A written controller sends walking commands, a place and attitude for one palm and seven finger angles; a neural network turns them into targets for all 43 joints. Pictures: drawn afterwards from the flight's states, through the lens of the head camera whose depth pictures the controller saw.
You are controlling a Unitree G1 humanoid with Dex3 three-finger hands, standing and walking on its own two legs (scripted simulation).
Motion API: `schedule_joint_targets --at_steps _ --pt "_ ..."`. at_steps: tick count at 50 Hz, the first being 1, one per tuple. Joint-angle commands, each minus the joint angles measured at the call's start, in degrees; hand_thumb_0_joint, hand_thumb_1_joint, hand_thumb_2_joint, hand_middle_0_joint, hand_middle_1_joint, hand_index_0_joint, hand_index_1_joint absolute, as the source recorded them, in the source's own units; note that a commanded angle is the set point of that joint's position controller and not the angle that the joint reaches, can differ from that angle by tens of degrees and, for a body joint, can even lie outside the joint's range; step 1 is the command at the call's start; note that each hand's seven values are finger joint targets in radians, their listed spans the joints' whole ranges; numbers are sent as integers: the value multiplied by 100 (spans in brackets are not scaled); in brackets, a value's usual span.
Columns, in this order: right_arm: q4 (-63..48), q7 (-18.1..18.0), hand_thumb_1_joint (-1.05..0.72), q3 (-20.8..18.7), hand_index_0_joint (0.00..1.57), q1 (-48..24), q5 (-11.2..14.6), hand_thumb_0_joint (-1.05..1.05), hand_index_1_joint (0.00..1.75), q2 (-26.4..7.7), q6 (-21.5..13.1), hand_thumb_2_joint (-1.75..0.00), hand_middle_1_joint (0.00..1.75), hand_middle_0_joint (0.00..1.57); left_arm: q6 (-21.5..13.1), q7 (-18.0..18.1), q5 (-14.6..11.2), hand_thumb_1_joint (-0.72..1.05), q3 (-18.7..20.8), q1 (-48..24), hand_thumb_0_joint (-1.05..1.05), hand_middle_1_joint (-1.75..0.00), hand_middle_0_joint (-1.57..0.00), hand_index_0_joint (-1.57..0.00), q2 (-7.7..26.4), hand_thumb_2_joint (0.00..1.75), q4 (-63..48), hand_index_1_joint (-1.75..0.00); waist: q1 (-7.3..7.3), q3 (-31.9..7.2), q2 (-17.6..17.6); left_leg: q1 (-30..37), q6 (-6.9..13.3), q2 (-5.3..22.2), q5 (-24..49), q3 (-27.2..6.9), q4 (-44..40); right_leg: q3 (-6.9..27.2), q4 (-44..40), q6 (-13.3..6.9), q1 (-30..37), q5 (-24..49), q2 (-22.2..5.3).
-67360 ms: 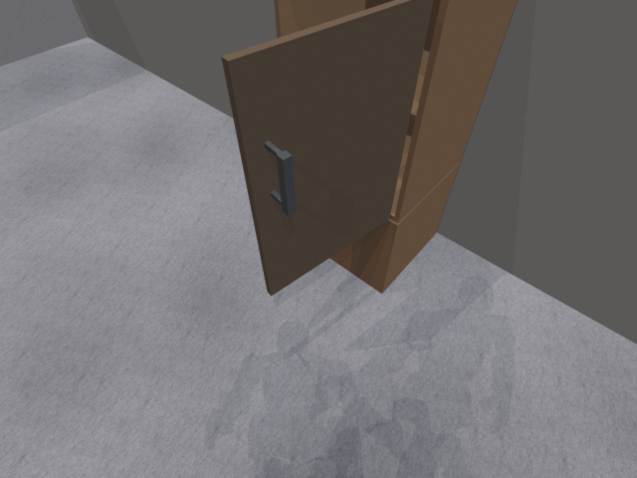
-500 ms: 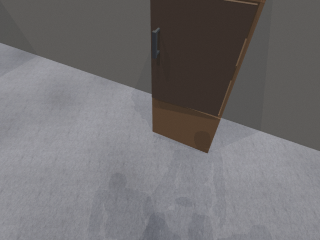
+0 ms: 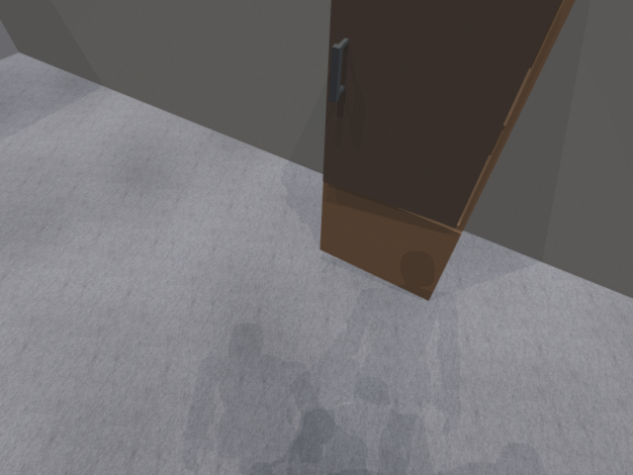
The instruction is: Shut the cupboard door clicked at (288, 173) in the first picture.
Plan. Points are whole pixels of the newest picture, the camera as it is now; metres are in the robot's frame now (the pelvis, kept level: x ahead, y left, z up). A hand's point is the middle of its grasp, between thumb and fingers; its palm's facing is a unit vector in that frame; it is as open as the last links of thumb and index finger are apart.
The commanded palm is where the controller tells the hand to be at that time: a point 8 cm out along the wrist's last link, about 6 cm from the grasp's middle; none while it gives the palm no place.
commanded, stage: walk to a spot facing it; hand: left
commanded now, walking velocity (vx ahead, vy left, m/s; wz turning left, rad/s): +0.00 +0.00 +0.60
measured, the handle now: (339, 71) +0.93 -0.01 +0.04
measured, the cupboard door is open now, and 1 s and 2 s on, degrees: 4 4 4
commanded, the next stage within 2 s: turn to face it in 0.82 s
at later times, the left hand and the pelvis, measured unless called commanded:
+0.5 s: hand out of the picture +0.03 +0.21 -0.14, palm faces +0.32 -0.90 -0.30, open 7.4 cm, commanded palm none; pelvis +0.00 -0.03 +0.00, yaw +19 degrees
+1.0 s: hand out of the picture -0.08 +0.20 -0.18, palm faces +0.66 -0.72 -0.24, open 7.4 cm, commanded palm none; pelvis +0.09 +0.07 -0.01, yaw +37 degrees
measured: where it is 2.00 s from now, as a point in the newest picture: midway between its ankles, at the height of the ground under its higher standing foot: outside the picture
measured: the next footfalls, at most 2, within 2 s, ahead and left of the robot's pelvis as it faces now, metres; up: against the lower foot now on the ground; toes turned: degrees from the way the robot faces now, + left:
right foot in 0.46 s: +0.05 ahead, -0.13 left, +0.00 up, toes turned +18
left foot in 0.88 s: +0.10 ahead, +0.20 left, +0.00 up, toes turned +43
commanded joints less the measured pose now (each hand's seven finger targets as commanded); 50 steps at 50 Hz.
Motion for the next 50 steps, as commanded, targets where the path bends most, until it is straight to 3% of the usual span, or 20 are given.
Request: schedule_joint_targets --at_steps 1,3,5,7,10,16,20,21,22,23,24,29,37,41,42,43,44,45,47,50 --pt "-579 55 -90 -216 20 69 -12 0 30 -511 -1 -90 30 20 -57 73 90 90 305 29 0 -30 -20 -20 1061 90 -538 -30 13 -5 -855 -291 -140 267 -506 167 1126 591 -587 -851 -461 1285 -1685" --pt "-668 97 -90 -248 20 244 -4 0 30 -618 -32 -90 30 20 -26 66 90 90 339 -87 0 -30 -20 -20 1084 90 -693 -30 -81 -49 -343 44 -46 506 592 -66 403 93 170 -524 -664 1283 -1448" --pt "-664 19 -90 -349 20 714 -114 0 30 -1250 -91 -90 30 20 54 70 6 90 294 -49 0 -30 -20 -20 770 90 -894 -30 -273 -203 1990 609 648 1589 2401 -2850 -1260 -147 2343 142 -1589 -1465 -19" --pt "-614 -85 -90 -382 20 816 -84 0 30 -1402 -84 -90 30 20 90 59 58 90 281 -404 0 -30 -20 -20 840 90 -1084 -30 -247 -453 1213 678 835 1737 770 -3343 -1659 958 3595 37 -2117 -1413 -25" --pt "-847 -96 -90 -357 20 269 -96 0 30 -1304 -133 -90 30 20 -24 -33 61 90 277 -425 0 -30 -20 -20 759 90 -1121 -30 -45 -501 447 454 887 1297 216 -2659 -1599 1023 3333 145 -2063 -614 -19" --pt "-999 -21 -90 -437 20 170 -131 0 30 -1444 -50 -90 30 20 -6 -108 62 90 239 -356 0 -30 -20 -20 756 90 -1316 -30 -84 -575 848 222 733 866 -1731 -2799 -1954 755 1835 139 -1428 -793 343" --pt "-1164 11 -90 -497 20 -292 -112 0 30 -1468 25 -90 30 20 12 -146 55 90 291 628 0 -30 -20 -20 928 90 -1116 -30 340 -471 879 -919 329 279 -2441 -2478 -1921 354 -103 3 423 -473 722" --pt "-1246 28 -90 -478 20 -507 -53 0 30 -1256 35 -90 30 20 -25 -122 91 90 351 1070 0 -30 -20 -20 1120 90 -1044 -30 569 -409 338 -1740 91 -85 -2441 -1999 -1122 834 -1094 -147 1258 -791 314" --pt "-1360 63 -90 -402 20 -444 58 0 30 -788 0 -90 30 20 -99 -48 197 90 451 1119 0 -30 -20 -20 1738 90 -1146 -30 622 -447 -1308 -2988 -240 -784 -2197 -823 1162 3066 -2222 -728 1869 -2302 -1488" --pt "-1455 72 -90 -434 20 -460 -64 0 30 -860 -58 -90 30 20 -78 -19 104 90 388 404 0 -30 -20 -20 1786 90 -1322 -30 320 107 -1216 -3267 -286 -604 -1756 -546 2779 3704 -2425 -1006 851 -2192 -2544" --pt "-1442 114 -90 -493 20 -207 -105 0 30 -1027 12 -90 30 20 -153 -10 36 90 415 -302 0 -30 -20 -20 1724 90 -1498 -30 -111 -107 -725 -2672 -270 -188 -1198 -662 3631 3248 -2295 -1047 159 -1928 -2375" --pt "-1469 358 -90 -368 20 -571 -65 0 30 -767 -52 -90 30 20 -462 -51 72 90 275 102 0 -30 -20 -20 1097 90 -1193 -30 13 239 -747 -2531 -317 211 -229 -129 3434 1034 -1763 -686 430 533 -1414" --pt "-1737 452 -90 -165 20 -1716 -41 0 30 -567 -111 -90 30 20 -500 -39 116 90 270 1376 0 -30 -20 -20 1148 90 -724 -30 499 227 -1097 -2289 -67 229 -465 554 1500 106 -1051 -556 1600 3351 -1642" --pt "-1502 378 -90 -204 20 -674 -77 0 30 -762 -203 -90 30 20 -507 -64 66 90 290 1115 0 -30 -20 -20 1449 90 -811 -30 -117 -344 -1132 164 259 -404 -482 1152 367 -576 441 -352 787 5071 -1568" --pt "-1278 337 -90 -290 20 151 -106 0 30 -1093 -219 -90 30 20 -502 -83 41 90 252 1026 0 -30 -20 -20 1408 90 -828 -30 -532 -839 -755 1700 384 -190 13 855 -187 -683 1741 -144 -81 4123 -1477" --pt "-1159 253 -90 -495 20 933 -163 0 30 -1860 -262 -90 30 20 -481 -178 -3 90 223 1046 0 -30 -20 -20 1125 90 -1076 -30 -869 -1594 619 3422 1113 1462 483 -1448 -310 -741 3623 189 -1983 751 -722" --pt "-1014 190 -90 -578 20 1401 -60 0 30 -2336 -262 -90 30 20 -481 -194 3 90 149 528 0 -30 -20 -20 906 90 -1445 -30 -998 -1897 1018 3730 1709 2627 1361 -3001 -945 37 4795 197 -3117 -1604 -334" --pt "-1035 171 -90 -537 20 1171 -33 0 30 -2283 -275 -90 30 20 -469 -151 29 90 228 314 0 -30 -20 -20 988 90 -1579 -30 -853 -1483 234 2760 1653 2768 362 -2682 -1124 495 4961 110 -3115 -1453 -509" --pt "-1288 58 -90 -334 20 50 -21 0 30 -1558 -358 -90 30 20 -343 -147 74 90 181 353 0 -30 -20 -20 774 90 -1273 -30 -388 -558 755 1041 1122 2089 -794 -1748 -1550 704 4466 102 -2922 -814 -743" --pt "-1136 -45 -90 -115 20 -354 -38 0 30 -944 -428 -90 30 20 -166 -156 108 90 76 923 0 -30 -20 -20 311 90 -758 -30 97 -274 619 207 885 1563 531 -689 -1600 620 3328 116 -2032 -257 -539"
